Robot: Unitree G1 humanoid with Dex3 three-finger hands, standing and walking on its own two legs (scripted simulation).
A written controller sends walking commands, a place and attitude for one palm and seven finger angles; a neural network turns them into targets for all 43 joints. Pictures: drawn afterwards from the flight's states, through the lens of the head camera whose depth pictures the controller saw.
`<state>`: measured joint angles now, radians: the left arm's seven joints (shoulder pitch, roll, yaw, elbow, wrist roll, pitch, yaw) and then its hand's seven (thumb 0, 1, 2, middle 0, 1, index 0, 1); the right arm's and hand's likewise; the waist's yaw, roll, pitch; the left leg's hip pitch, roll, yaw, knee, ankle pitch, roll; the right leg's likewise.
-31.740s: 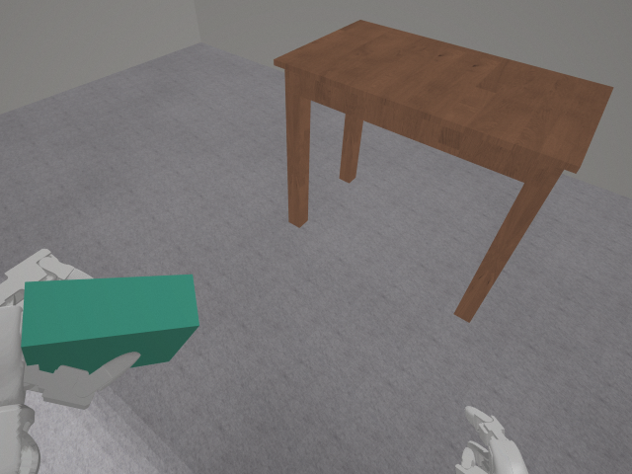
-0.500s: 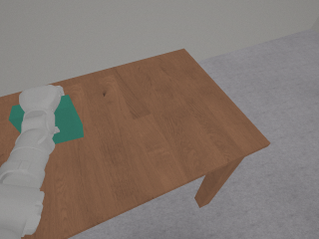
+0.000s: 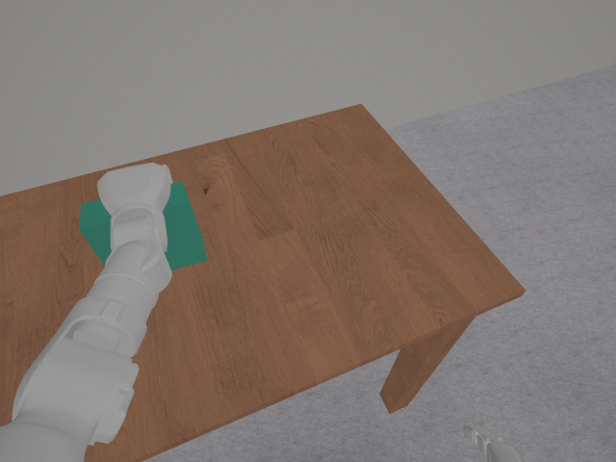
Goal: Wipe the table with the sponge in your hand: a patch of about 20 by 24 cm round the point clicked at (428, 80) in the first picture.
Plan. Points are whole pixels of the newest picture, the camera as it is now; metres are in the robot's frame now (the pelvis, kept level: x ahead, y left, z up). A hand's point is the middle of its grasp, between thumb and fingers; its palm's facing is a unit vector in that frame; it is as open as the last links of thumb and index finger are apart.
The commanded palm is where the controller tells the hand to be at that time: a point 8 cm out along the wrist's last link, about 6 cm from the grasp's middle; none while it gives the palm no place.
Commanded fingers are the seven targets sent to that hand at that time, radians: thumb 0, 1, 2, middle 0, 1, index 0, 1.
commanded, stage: wipe back along the middle lane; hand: left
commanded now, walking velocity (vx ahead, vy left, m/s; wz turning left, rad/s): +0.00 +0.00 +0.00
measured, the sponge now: (154, 243) +0.41 +0.27 +0.02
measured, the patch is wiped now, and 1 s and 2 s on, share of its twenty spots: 0.30 0.45 0.70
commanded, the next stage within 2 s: slide across to the third lane in 1.58 s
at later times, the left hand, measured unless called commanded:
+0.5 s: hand (160, 240) +0.38 +0.24 +0.07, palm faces -0.05 -0.01 -1.00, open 9.5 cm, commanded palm +0.34 +0.22 +0.10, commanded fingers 0.00 0.10 1.30 -1.20 -1.60 -1.20 -1.60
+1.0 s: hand (162, 261) +0.35 +0.22 +0.07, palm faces +0.04 -0.04 -1.00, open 9.4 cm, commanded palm +0.30 +0.20 +0.10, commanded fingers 0.00 0.10 1.30 -1.20 -1.60 -1.20 -1.60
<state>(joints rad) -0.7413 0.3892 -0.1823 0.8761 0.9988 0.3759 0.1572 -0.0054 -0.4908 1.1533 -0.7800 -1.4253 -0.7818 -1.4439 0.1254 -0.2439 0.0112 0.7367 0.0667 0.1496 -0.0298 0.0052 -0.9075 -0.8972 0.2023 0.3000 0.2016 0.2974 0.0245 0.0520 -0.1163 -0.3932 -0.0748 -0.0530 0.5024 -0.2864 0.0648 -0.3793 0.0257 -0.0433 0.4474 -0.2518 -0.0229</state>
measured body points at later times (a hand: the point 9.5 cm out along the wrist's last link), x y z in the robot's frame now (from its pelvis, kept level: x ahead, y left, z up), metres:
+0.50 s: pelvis -0.01 -0.02 +0.00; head +0.01 -0.05 +0.45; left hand +0.38 +0.23 +0.12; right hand +0.16 -0.28 -0.11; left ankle -0.04 +0.07 -0.74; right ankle -0.03 -0.11 -0.74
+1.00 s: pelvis +0.00 -0.01 +0.00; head +0.00 -0.04 +0.45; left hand +0.34 +0.22 +0.12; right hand +0.20 -0.24 -0.10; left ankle -0.04 +0.07 -0.74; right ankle -0.03 -0.11 -0.74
